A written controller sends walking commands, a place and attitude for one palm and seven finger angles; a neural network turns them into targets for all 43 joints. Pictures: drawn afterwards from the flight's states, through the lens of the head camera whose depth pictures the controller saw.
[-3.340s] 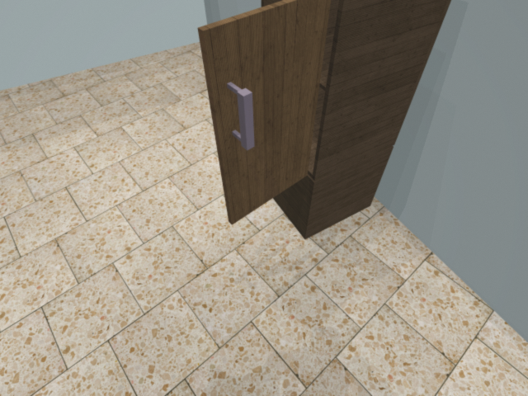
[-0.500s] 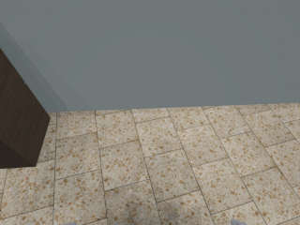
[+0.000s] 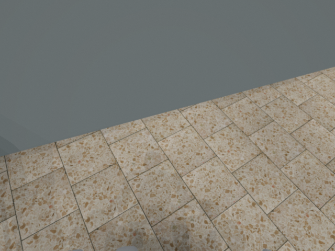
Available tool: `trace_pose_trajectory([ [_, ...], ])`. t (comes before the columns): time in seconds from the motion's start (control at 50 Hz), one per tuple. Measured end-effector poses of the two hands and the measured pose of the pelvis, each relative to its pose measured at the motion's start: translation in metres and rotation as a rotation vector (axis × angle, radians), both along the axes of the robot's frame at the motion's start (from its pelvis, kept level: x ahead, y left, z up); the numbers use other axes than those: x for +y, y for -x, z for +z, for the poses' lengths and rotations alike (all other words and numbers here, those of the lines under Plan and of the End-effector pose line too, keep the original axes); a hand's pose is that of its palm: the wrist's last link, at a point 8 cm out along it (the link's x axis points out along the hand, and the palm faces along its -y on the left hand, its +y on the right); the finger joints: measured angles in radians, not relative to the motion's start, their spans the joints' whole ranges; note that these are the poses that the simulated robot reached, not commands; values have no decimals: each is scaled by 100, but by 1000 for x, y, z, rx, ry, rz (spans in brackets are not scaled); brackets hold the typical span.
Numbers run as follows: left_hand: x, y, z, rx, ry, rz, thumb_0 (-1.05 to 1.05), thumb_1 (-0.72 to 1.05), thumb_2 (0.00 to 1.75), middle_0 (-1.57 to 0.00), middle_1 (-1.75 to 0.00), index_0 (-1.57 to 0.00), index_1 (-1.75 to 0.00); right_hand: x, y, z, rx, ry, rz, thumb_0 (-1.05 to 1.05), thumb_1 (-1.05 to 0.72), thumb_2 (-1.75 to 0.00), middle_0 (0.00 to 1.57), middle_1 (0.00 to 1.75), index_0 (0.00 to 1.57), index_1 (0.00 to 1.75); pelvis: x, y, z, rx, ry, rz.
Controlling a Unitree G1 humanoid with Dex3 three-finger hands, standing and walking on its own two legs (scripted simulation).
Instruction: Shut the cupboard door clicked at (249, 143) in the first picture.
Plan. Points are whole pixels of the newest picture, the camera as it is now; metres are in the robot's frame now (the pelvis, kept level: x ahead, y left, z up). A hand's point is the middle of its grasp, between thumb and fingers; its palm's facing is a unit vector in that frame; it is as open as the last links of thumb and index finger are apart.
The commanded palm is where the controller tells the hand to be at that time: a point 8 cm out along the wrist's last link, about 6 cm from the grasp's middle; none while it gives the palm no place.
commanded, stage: walk around to get in front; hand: left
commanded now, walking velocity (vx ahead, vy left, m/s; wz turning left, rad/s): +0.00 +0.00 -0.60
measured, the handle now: out of the picture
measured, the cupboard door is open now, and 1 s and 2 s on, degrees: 100 100 100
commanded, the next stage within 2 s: walk to a spot facing it in 1.76 s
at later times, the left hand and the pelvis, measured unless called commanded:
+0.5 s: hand (117, 233) +0.18 +0.14 -0.16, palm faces -0.29 -0.92 -0.26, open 7.4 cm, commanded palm none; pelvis +0.02 -0.03 +0.00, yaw -17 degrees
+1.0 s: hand (153, 211) +0.24 +0.05 -0.15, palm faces -0.54 -0.80 -0.24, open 7.4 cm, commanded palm none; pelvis +0.05 -0.08 +0.00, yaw -35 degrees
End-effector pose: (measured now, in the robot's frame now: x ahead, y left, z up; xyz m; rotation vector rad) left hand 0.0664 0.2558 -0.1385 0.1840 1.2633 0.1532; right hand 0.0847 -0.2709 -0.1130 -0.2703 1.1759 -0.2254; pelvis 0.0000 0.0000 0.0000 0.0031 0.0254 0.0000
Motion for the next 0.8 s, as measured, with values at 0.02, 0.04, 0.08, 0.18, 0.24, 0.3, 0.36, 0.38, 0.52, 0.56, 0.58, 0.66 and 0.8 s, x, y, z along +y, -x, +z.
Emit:
trace_pose_trajectory([
  [0.02, 1, -5, -5, 1, 9, -9, 1, 90, 90, -21, -30, -20, -30, 2, 1, -1, -15, 9, -6, 0, -91, -89, 20, 30, 20, 30, 3, -2, -3, 5, 14, -12],
  [0.04, 2, -10, -7, 2, 17, -18, 1, 90, 90, -21, -30, -20, -30, 4, 5, 0, -19, 15, -11, 0, -91, -89, 20, 30, 20, 30, 5, -2, -5, 5, 17, -21],
  [0.08, 2, -22, -8, 0, 25, -46, 1, 90, 90, -21, -30, -20, -30, 9, 15, 2, -8, 15, -19, 0, -91, -89, 20, 30, 20, 30, 5, -4, -2, -1, 22, -45],
  [0.18, -9, -59, 6, -51, 41, -105, 1, 91, 90, -20, -30, -20, -30, 13, 46, 6, 62, -11, -63, 0, -91, -89, 20, 30, 20, 30, -1, -7, 8, -9, 47, -94],
  [0.24, -22, -81, 13, -78, 34, -163, 1, 91, 90, -20, -30, -20, -30, 8, 65, 1, 85, -37, -117, 0, -90, -89, 20, 30, 20, 30, -8, -9, 9, -11, 51, -136],
  [0.3, -39, -103, 16, -111, 11, -229, 1, 91, 90, -20, -30, -20, -30, -3, 83, -12, 96, -65, -181, 0, -90, -89, 20, 30, 20, 30, -20, -12, 2, -15, 40, -175],
  [0.36, -52, -116, 14, -143, -22, -273, 1, 91, 90, -20, -30, -20, -30, -19, 95, -27, 115, -73, -246, 0, -90, -89, 20, 30, 20, 30, -29, -11, -8, -18, 18, -208],
  [0.38, -55, -117, 15, -139, -28, -281, 1, 91, 90, -20, -30, -20, -30, -22, 97, -27, 121, -71, -264, 0, -90, -89, 20, 30, 20, 30, -29, -11, -8, -20, 19, -219],
  [0.52, -66, -116, 13, -60, -20, -348, 1, 90, 90, -21, -30, -20, -30, -31, 82, -7, 30, -42, -339, 0, -91, -89, 20, 30, 20, 30, -26, -16, 3, -14, -7, -320],
  [0.56, -66, -119, 7, -40, -6, -367, 1, 90, 90, -21, -30, -20, -30, -28, 78, -3, -6, -28, -355, 0, -91, -89, 20, 30, 20, 30, -22, -20, 2, -11, -5, -348],
  [0.58, -66, -122, 2, -33, 3, -375, 1, 90, 90, -21, -30, -20, -30, -27, 77, -4, -23, -16, -360, 0, -91, -89, 20, 30, 20, 30, -19, -23, -2, -2, 8, -360],
  [0.66, -71, -137, -3, -22, 27, -413, 1, 90, 90, -21, -30, -20, -30, -17, 88, -1, -12, -4, -367, 0, -91, -89, 20, 30, 20, 30, -19, -25, -2, 3, 21, -403],
  [0.8, -109, -167, 13, -44, 45, -513, 1, 91, 90, -20, -30, -20, -30, -11, 129, -1, 61, -57, -450, 0, -90, -89, 20, 30, 20, 30, -37, -30, 8, 8, 40, -491],
])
